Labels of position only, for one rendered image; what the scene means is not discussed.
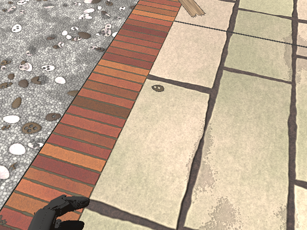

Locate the robot left hand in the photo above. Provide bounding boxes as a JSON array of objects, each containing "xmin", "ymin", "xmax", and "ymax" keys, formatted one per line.
[{"xmin": 28, "ymin": 195, "xmax": 90, "ymax": 230}]

